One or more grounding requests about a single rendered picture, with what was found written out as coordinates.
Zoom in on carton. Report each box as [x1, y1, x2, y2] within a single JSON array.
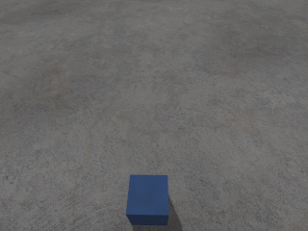
[[126, 174, 169, 226]]

